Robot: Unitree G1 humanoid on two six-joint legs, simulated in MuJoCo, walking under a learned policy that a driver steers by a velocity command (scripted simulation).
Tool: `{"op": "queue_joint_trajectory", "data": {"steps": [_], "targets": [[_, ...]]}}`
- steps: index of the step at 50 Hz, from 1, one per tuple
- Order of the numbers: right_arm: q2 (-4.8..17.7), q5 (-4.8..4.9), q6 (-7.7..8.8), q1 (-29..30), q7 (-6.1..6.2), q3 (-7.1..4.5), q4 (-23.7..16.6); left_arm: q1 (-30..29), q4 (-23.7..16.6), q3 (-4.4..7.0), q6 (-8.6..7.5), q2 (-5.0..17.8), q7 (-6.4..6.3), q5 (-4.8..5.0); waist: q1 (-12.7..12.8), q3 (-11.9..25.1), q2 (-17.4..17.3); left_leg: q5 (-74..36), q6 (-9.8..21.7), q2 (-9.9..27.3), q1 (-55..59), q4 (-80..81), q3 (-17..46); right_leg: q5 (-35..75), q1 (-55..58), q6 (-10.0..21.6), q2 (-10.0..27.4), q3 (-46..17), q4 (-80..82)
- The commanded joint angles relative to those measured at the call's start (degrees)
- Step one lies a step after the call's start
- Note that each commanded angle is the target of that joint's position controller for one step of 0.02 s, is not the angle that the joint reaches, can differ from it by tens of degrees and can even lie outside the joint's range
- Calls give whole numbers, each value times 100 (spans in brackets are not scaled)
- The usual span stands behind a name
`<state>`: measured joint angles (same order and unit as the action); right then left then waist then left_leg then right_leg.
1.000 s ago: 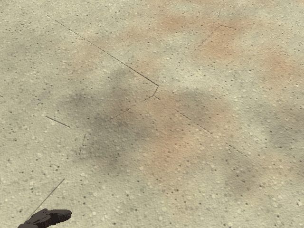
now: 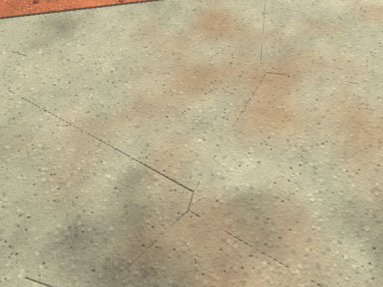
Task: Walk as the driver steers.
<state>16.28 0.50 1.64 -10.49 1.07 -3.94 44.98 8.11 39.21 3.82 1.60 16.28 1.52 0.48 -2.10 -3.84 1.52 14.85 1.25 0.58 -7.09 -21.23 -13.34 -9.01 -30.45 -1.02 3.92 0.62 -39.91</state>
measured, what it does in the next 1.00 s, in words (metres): steps on the spot: right foot, then left foot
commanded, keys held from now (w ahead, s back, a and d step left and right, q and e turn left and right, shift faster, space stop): e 0.06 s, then no key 0.18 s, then q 0.64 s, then no key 0.12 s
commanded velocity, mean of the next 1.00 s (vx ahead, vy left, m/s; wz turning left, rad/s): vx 0.02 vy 0.00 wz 0.14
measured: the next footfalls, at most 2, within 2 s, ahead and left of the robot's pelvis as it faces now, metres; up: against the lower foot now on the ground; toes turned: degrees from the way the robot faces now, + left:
right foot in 0.06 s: +0.11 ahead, -0.11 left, +0.00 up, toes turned +2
left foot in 0.42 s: +0.11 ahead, +0.13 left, +0.00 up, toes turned -3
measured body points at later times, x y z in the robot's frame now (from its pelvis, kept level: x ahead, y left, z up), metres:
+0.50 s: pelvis +0.06 +0.00 -0.01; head +0.07 +0.01 +0.44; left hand +0.25 +0.23 -0.12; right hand +0.13 -0.29 -0.13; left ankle +0.07 +0.13 -0.74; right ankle +0.09 -0.11 -0.74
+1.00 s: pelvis +0.05 +0.04 -0.01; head +0.08 +0.07 +0.44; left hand +0.10 +0.35 -0.13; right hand +0.27 -0.19 -0.10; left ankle +0.03 +0.14 -0.74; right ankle +0.06 -0.11 -0.73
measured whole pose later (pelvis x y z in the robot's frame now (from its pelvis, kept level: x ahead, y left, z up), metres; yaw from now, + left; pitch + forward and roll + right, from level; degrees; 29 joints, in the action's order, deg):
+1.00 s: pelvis +0.05 +0.04 -0.01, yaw +13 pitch +1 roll -1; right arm 17.0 0.6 -3.5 -6.2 -0.6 -4.2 40.7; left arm 8.3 45.1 4.7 0.8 17.6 -1.7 0.0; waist 1.2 -3.7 1.4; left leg 15.6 1.2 0.3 -17.3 -32.4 -1.4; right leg -22.0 -16.4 -2.6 6.6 7.8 -36.0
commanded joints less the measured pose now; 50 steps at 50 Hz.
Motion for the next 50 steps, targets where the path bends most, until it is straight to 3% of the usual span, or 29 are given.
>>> {"op": "queue_joint_trajectory", "data": {"steps": [1,2,3,4,5,6,7,8,9,11,16,18,20,21,22,23,25,28,31,33,34,35,37,42,45,47,48,49,50], "targets": [[1039,139,-31,300,23,-283,-331,146,-499,209,18,553,68,-4,234,565,-634,-3194,792,1738,350,-227,657,-271,509,251,-80,144,479],[991,172,-52,320,32,-277,-309,358,-476,260,10,611,52,-10,375,657,-543,-3284,598,1564,258,-765,490,98,977,395,-256,264,980],[857,115,-50,-1,18,-252,-209,776,-401,392,-11,932,-29,-39,501,930,-88,-2995,248,1155,-54,-1719,276,1446,1837,637,-317,19,1472],[629,-141,-5,-152,-14,-157,-379,1052,-486,564,-16,1693,-178,-107,404,1307,1322,-603,-278,475,-1626,-3505,19,4430,3231,1327,999,-1833,1355],[514,-225,-16,-73,-39,-60,-514,907,-657,470,-62,1603,-182,-199,432,2040,1578,2579,-512,-243,-2691,-4908,941,4354,3734,2497,1987,-3321,1589],[789,-76,-69,172,-77,-146,-409,796,-659,343,-124,1188,-123,-134,619,2053,647,2451,-454,31,-2776,-5240,1607,3836,3428,2342,1777,-2768,1716],[733,47,-120,301,-61,-138,-432,519,-637,272,-180,994,-121,-95,464,1617,438,2064,-366,182,-2893,-5122,1612,3193,3035,1978,1459,-2160,1702],[666,4,-163,311,2,-135,-342,268,-606,241,-190,868,-127,-40,351,1319,99,1700,-367,285,-2898,-4712,1620,2481,2661,1657,1153,-1843,1808],[737,-58,-217,329,67,-167,-319,47,-598,203,-180,794,-164,-16,245,1169,216,1365,-410,339,-2672,-4416,1606,2107,2286,1513,992,-1638,1919],[628,-50,-286,63,87,-151,-207,-159,-591,177,-158,783,-201,-114,64,1148,510,1001,-524,203,-2069,-4155,1477,2044,1738,1498,766,-1337,2052],[315,-34,-317,44,57,16,-16,-214,-277,22,-198,383,-254,-220,223,1202,647,500,-572,364,-1060,-2344,1442,797,1538,1397,716,-977,2154],[459,-9,-314,64,15,-9,-14,-236,-134,37,-184,519,-248,-227,224,980,679,268,-483,268,-774,-1805,1293,-43,1384,1330,752,-1023,2164],[599,-47,-293,23,-24,-40,-22,-256,-50,74,-148,665,-278,-133,130,719,575,-204,-273,114,-589,-1013,1117,-693,1302,1080,666,-1001,2035],[729,-106,-285,63,-34,-52,-80,-87,41,85,-140,672,-304,-99,164,568,377,-655,-116,228,-636,-683,1328,-858,1320,831,556,-948,1881],[1036,-137,-269,102,-17,-98,-166,60,36,86,-145,612,-338,-154,359,520,-228,-1561,119,692,-710,-529,1949,-1045,1278,533,221,-638,1347],[1260,-33,-275,203,-4,-185,-107,113,-19,74,-156,425,-362,-204,564,448,-1166,-1059,542,973,-1131,-208,2501,-1073,1335,195,-404,99,946],[1028,-89,-211,271,13,-157,-180,-453,-113,113,-127,424,-432,-174,263,209,-1474,-492,831,1236,-1357,341,3294,-747,1291,80,-649,107,411],[1001,-7,-104,288,64,-195,-215,-325,-87,152,-133,300,-411,-129,257,500,-1503,-1607,852,1190,-690,-64,3417,-962,1120,185,-656,-118,384],[872,92,-168,412,108,-199,-330,98,31,219,-214,377,-341,-78,385,924,-1029,-1830,572,845,-809,-696,3253,196,2027,330,-335,-288,1232],[606,92,-224,149,91,-142,-422,221,89,375,-147,864,-327,-126,200,931,782,-76,-46,-142,-2108,-1958,2033,1669,2819,1060,884,-1423,1717],[701,52,-245,117,74,-181,-435,227,28,334,-153,766,-327,-173,307,946,1290,1818,-247,-234,-2568,-3079,1704,2307,2921,1658,1705,-2175,2030],[939,50,-284,142,56,-295,-421,210,-28,256,-189,631,-344,-201,313,903,862,2278,-350,-86,-2793,-4319,1866,2678,2818,1961,2017,-2300,2110],[821,103,-432,5,47,-321,-337,-346,-121,232,-251,631,-370,-119,19,567,283,1664,-452,139,-2851,-4582,1961,2145,2454,1619,1593,-1408,2138],[419,100,-449,501,-99,-129,-646,-202,58,296,-161,853,-460,-105,317,699,674,864,-624,216,-2176,-2975,1335,2088,2562,1364,1143,-240,2085],[562,91,-461,495,-204,-151,-759,-46,164,357,-119,1077,-422,-28,355,881,793,703,-469,94,-1534,-2058,1053,2206,2606,1312,1325,-161,1868],[583,55,-490,136,-235,-184,-645,-157,222,341,-111,1092,-377,100,111,879,720,-107,-212,-91,-809,-914,851,1801,2340,1061,1255,-20,1490],[711,25,-499,-67,-203,-232,-564,61,351,291,-127,933,-341,120,62,877,501,-693,-24,-172,-180,-301,960,1251,1957,746,1080,173,1122],[1116,21,-497,-237,-120,-339,-564,298,418,200,-155,633,-281,-51,150,1003,-514,-2392,262,539,777,-70,1979,-82,1050,216,670,671,103],[1618,-127,-463,-158,-50,-382,-742,98,134,70,-182,342,-258,-264,175,1061,-1985,-4069,1412,2146,1069,-30,3889,-2925,-362,-302,-96,748,-1270]]}}
Velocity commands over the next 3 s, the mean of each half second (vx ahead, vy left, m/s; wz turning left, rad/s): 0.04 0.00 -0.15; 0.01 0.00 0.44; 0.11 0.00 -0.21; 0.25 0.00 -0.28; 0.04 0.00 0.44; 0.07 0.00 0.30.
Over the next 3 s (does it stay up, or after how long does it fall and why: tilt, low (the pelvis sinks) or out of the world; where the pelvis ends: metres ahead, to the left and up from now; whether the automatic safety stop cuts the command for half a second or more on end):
stays up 0.35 -0.02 0.01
